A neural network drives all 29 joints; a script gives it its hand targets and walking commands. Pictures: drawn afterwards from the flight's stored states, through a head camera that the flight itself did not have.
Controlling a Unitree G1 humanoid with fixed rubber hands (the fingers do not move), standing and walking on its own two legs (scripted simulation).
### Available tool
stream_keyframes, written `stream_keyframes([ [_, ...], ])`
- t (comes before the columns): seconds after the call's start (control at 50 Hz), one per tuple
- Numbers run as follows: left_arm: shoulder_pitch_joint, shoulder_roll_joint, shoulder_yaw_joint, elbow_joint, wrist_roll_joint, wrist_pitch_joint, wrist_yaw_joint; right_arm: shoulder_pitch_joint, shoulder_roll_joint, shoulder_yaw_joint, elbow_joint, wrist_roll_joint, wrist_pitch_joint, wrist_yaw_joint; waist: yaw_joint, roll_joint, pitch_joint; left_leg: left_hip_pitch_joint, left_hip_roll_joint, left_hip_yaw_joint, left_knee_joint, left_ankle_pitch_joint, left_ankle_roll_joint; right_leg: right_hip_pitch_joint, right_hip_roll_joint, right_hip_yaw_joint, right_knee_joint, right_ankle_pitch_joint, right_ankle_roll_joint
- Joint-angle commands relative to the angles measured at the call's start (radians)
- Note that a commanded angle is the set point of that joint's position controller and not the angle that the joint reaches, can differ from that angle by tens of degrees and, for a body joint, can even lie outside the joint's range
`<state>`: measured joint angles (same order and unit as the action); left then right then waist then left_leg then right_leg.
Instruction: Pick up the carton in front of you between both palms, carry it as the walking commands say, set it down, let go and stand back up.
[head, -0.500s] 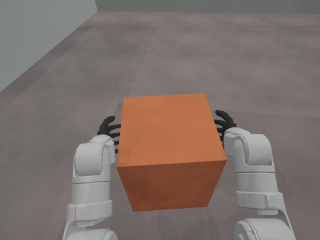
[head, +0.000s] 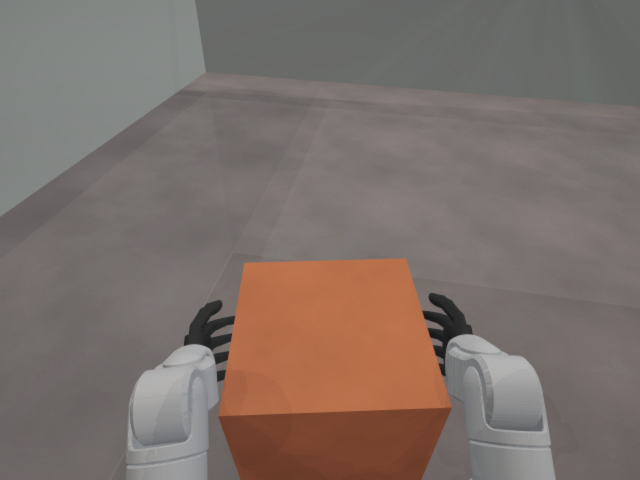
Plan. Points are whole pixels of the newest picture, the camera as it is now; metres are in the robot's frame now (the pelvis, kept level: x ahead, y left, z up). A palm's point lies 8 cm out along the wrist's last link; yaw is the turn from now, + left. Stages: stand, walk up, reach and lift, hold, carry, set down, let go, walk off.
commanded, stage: carry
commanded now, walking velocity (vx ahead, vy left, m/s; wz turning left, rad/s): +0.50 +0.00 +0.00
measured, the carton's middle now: (328, 383) +0.27 +0.01 +0.02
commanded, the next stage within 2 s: none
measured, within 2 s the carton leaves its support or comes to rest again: neither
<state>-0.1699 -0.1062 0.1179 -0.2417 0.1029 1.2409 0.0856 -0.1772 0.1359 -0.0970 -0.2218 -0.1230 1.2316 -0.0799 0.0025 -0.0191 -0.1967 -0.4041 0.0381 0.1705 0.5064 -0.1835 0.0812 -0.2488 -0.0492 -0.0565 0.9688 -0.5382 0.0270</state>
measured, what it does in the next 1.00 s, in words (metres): walks ahead: right foot, then left foot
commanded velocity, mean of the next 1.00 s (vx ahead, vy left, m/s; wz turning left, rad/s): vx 0.50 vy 0.00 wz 0.00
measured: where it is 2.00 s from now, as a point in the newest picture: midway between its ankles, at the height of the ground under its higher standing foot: (321, 279)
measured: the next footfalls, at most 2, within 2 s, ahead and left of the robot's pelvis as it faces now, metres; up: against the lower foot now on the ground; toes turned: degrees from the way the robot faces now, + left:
right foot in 0.46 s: +0.47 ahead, -0.08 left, +0.00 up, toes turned -7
left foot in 0.96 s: +0.80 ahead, +0.09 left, +0.00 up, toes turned +9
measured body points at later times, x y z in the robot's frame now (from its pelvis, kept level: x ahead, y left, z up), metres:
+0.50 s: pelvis +0.30 -0.01 -0.03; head +0.29 -0.02 +0.42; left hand +0.65 +0.14 +0.10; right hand +0.65 -0.16 +0.09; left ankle +0.08 +0.08 -0.68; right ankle +0.43 -0.08 -0.74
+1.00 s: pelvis +0.65 +0.00 -0.01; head +0.68 +0.00 +0.44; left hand +0.98 +0.16 +0.07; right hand +0.98 -0.15 +0.07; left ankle +0.76 +0.08 -0.74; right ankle +0.44 -0.08 -0.70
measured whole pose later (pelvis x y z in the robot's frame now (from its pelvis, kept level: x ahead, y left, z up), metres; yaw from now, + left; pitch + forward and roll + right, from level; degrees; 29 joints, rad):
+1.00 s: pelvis +0.65 +0.00 -0.01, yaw +0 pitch +5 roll +2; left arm -0.41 -0.11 0.23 -0.16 0.10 1.17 0.09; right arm -0.43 0.14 -0.21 -0.14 -0.11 1.17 -0.11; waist -0.01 -0.03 -0.02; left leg -0.50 -0.01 0.21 0.46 -0.07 0.09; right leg -0.12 -0.03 -0.09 0.77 -0.46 0.00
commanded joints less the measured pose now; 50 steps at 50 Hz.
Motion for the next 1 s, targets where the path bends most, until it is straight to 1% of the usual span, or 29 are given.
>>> stream_keyframes([
  [0.0, -0.557, -0.949, -0.737, -0.115, -0.428, -0.001, -0.251, -0.473, 0.906, 0.644, -0.103, 0.408, -0.005, 0.253, -0.022, 0.167, -0.199, 0.551, 0.338, -0.555, -0.233, -0.022, 0.085, -0.535, -0.042, 0.032, 0.235, 0.072, -0.024],
  [0.04, -0.544, -0.986, -0.75, -0.12, -0.421, -0.022, -0.25, -0.5, 0.955, 0.673, -0.125, 0.426, -0.022, 0.262, -0.015, 0.124, -0.178, 0.41, 0.314, -0.426, -0.291, -0.033, 0.059, -0.455, -0.085, 0.03, 0.149, 0.164, -0.017],
  [0.06, -0.541, -0.995, -0.758, -0.122, -0.413, -0.034, -0.247, -0.507, 0.968, 0.686, -0.132, 0.434, -0.032, 0.266, -0.011, 0.119, -0.174, 0.38, 0.288, -0.363, -0.311, -0.035, 0.053, -0.438, -0.089, 0.025, 0.133, 0.255, -0.011],
  [0.1, -0.549, -0.997, -0.774, -0.125, -0.407, -0.053, -0.24, -0.518, 0.954, 0.705, -0.132, 0.445, -0.051, 0.269, -0.012, 0.131, -0.15, 0.375, 0.261, -0.286, -0.348, -0.042, 0.056, -0.463, -0.096, 0.012, 0.06, 0.355, 0.004],
  [0.14, -0.557, -0.97, -0.774, -0.127, -0.404, -0.068, -0.232, -0.534, 0.924, 0.718, -0.137, 0.451, -0.065, 0.267, -0.016, 0.121, -0.126, 0.409, 0.241, -0.24, -0.362, 0.024, 0.064, -0.496, -0.09, -0.012, -0.044, 0.409, 0.012],
  [0.2, -0.591, -0.907, -0.767, -0.106, -0.397, -0.081, -0.218, -0.589, 0.854, 0.721, -0.136, 0.454, -0.08, 0.256, -0.023, 0.107, -0.104, 0.459, 0.209, -0.172, -0.329, 0.202, 0.057, -0.506, -0.067, -0.047, -0.171, 0.48, 0.003],
  [0.28, -0.727, -0.818, -0.732, -0.063, -0.412, -0.077, -0.192, -0.723, 0.744, 0.691, -0.102, 0.465, -0.077, 0.223, -0.059, 0.126, -0.062, 0.506, 0.183, -0.134, -0.266, 0.344, 0.072, -0.498, -0.027, -0.086, -0.266, 0.521, -0.047],
  [0.34, -0.808, -0.763, -0.664, 0.02, -0.409, -0.059, -0.167, -0.814, 0.7, 0.65, -0.013, 0.473, -0.063, 0.194, -0.066, 0.141, -0.026, 0.539, 0.187, -0.129, -0.217, 0.445, 0.072, -0.466, -0.004, -0.096, -0.343, 0.526, -0.093],
  [0.36, -0.837, -0.751, -0.638, 0.051, -0.406, -0.054, -0.161, -0.852, 0.698, 0.637, 0.02, 0.476, -0.058, 0.187, -0.058, 0.151, -0.029, 0.54, 0.183, -0.112, -0.184, 0.533, 0.059, -0.415, 0.012, -0.107, -0.376, 0.514, -0.11],
  [0.38, -0.869, -0.742, -0.613, 0.084, -0.404, -0.049, -0.157, -0.892, 0.699, 0.624, 0.052, 0.48, -0.053, 0.181, -0.041, 0.167, -0.055, 0.534, 0.177, -0.087, -0.122, 0.685, 0.041, -0.323, 0.041, -0.134, -0.4, 0.497, -0.124],
  [0.4, -0.896, -0.735, -0.588, 0.118, -0.402, -0.045, -0.155, -0.933, 0.706, 0.612, 0.081, 0.484, -0.049, 0.176, -0.012, 0.186, -0.108, 0.523, 0.167, -0.064, -0.017, 0.809, 0.019, -0.189, 0.081, -0.17, -0.415, 0.466, -0.128],
  [0.42, -0.924, -0.737, -0.563, 0.155, -0.401, -0.044, -0.155, -0.972, 0.717, 0.599, 0.112, 0.487, -0.044, 0.173, 0.034, 0.144, -0.19, 0.454, 0.133, -0.01, 0.188, 0.792, -0.014, 0.033, 0.116, -0.206, -0.48, 0.462, -0.125],
  [0.44, -0.95, -0.745, -0.538, 0.192, -0.4, -0.042, -0.16, -1.027, 0.73, 0.586, 0.135, 0.488, -0.042, 0.17, 0.065, 0.044, -0.305, 0.267, 0.111, -0.026, 0.431, 0.501, -0.036, 0.299, -0.016, -0.044, -0.484, 0.377, -0.136],
  [0.46, -1.005, -0.723, -0.516, 0.222, -0.396, -0.044, -0.163, -1.065, 0.777, 0.574, 0.168, 0.49, -0.037, 0.169, 0.042, -0.185, -0.432, -0.079, -0.034, -0.077, 0.743, -0.047, -0.07, 0.586, -0.35, 0.51, -0.51, 0.327, -0.289],
  [0.48, -1.001, -0.769, -0.512, 0.267, -0.42, -0.052, -0.168, -1.095, 0.773, 0.55, 0.183, 0.484, -0.038, 0.168, 0.066, -0.255, -0.419, -0.257, -0.107, -0.18, 0.898, -0.323, -0.059, 0.607, -0.336, 0.664, -0.632, 0.337, -0.327],
  [0.5, -1.055, -0.806, -0.512, 0.26, -0.441, -0.061, -0.174, -1.142, 0.82, 0.548, 0.223, 0.488, -0.043, 0.165, 0.056, -0.213, -0.364, -0.322, -0.044, -0.213, 0.953, -0.288, -0.032, 0.558, -0.311, 0.544, -0.604, 0.421, -0.301],
  [0.52, -1.11, -0.865, -0.526, 0.247, -0.465, -0.068, -0.181, -1.158, 0.86, 0.534, 0.237, 0.488, -0.052, 0.163, 0.05, -0.103, -0.345, -0.328, -0.016, -0.208, 0.927, -0.25, -0.022, 0.488, -0.278, 0.446, -0.579, 0.497, -0.268],
  [0.54, -1.183, -0.914, -0.54, 0.225, -0.491, -0.074, -0.189, -1.182, 0.898, 0.528, 0.238, 0.489, -0.06, 0.16, 0.035, -0.043, -0.312, -0.323, 0.015, -0.207, 0.869, -0.2, -0.022, 0.404, -0.253, 0.36, -0.579, 0.525, -0.239],
  [0.56, -1.245, -0.955, -0.554, 0.205, -0.516, -0.08, -0.194, -1.203, 0.931, 0.521, 0.237, 0.486, -0.066, 0.157, 0.028, -0.046, -0.307, -0.297, 0.03, -0.204, 0.822, -0.174, -0.026, 0.344, -0.236, 0.31, -0.592, 0.499, -0.222],
  [0.6, -1.304, -1.005, -0.56, 0.184, -0.544, -0.089, -0.202, -1.225, 0.973, 0.515, 0.235, 0.486, -0.077, 0.148, 0.022, -0.062, -0.315, -0.287, 0.035, -0.183, 0.769, -0.154, -0.036, 0.305, -0.224, 0.253, -0.607, 0.518, -0.227],
  [0.68, -1.308, -1.037, -0.562, 0.166, -0.55, -0.09, -0.209, -1.221, 0.996, 0.523, 0.205, 0.466, -0.085, 0.127, 0.028, -0.076, -0.318, -0.391, 0.052, -0.143, 0.642, -0.091, -0.059, 0.369, -0.21, 0.173, -0.59, 0.685, -0.245],
  [0.76, -1.209, -1.028, -0.569, 0.14, -0.516, -0.077, -0.211, -1.155, 1.006, 0.547, 0.164, 0.444, -0.075, 0.127, 0.045, -0.079, -0.287, -0.453, 0.048, -0.107, 0.434, 0.005, -0.073, 0.473, -0.183, 0.119, -0.575, 0.862, -0.226],
  [0.8, -1.138, -1.021, -0.577, 0.117, -0.49, -0.069, -0.213, -1.101, 1.008, 0.562, 0.137, 0.434, -0.067, 0.136, 0.049, -0.08, -0.261, -0.401, 0.023, -0.067, 0.267, 0.098, -0.072, 0.495, -0.154, 0.068, -0.575, 0.949, -0.202],
  [0.86, -0.991, -1.003, -0.589, 0.08, -0.436, -0.061, -0.216, -0.991, 1.004, 0.592, 0.082, 0.419, -0.052, 0.157, 0.056, -0.093, -0.212, -0.25, -0.044, 0.03, -0.019, 0.243, -0.068, 0.526, -0.115, -0.024, -0.568, 1.093, -0.147],
  [0.9, -0.874, -0.994, -0.596, 0.054, -0.399, -0.055, -0.22, -0.898, 0.999, 0.612, 0.053, 0.412, -0.043, 0.177, 0.023, -0.146, -0.237, -0.019, -0.08, 0.07, -0.129, 0.294, -0.045, 0.497, -0.125, -0.06, -0.479, 1.273, -0.106],
  [0.92, -0.827, -0.992, -0.607, 0.034, -0.387, -0.053, -0.225, -0.845, 1.0, 0.621, 0.041, 0.409, -0.042, 0.188, -0.002, -0.141, -0.293, 0.195, -0.079, 0.087, -0.199, 0.353, -0.038, 0.433, -0.111, -0.107, -0.346, 1.248, -0.069],
  [0.94, -0.79, -0.985, -0.625, 0.011, -0.376, -0.052, -0.231, -0.794, 0.999, 0.629, 0.02, 0.402, -0.043, 0.2, -0.021, -0.087, -0.345, 0.437, 0.018, -0.001, -0.167, 0.356, -0.034, 0.263, -0.097, -0.105, -0.187, 1.007, -0.041],
  [0.96, -0.768, -1.003, -0.655, -0.015, -0.384, -0.044, -0.239, -0.756, 0.976, 0.625, 0.01, 0.384, -0.045, 0.207, -0.017, 0.122, -0.466, 0.783, 0.311, -0.353, 0.009, 0.659, 0.074, -0.033, -0.051, -0.046, 0.029, 0.546, -0.012],
  [0.98, -0.726, -1.006, -0.664, -0.026, -0.394, -0.04, -0.246, -0.662, 0.968, 0.626, 0.033, 0.369, -0.054, 0.21, -0.038, 0.317, -0.519, 0.968, 0.404, -0.643, -0.079, 0.573, 0.237, -0.357, 0.098, -0.001, 0.298, 0.036, 0.016],
])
